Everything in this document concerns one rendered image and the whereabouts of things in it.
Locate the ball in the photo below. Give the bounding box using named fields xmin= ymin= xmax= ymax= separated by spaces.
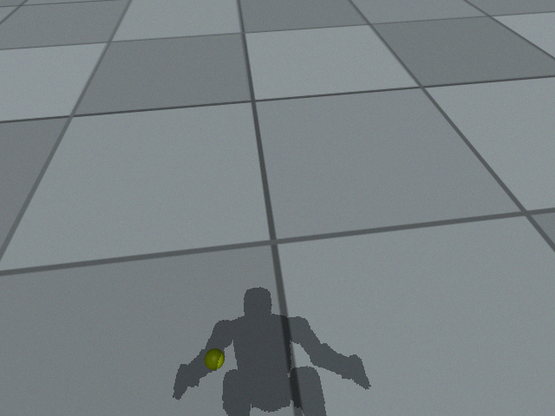
xmin=205 ymin=348 xmax=225 ymax=370

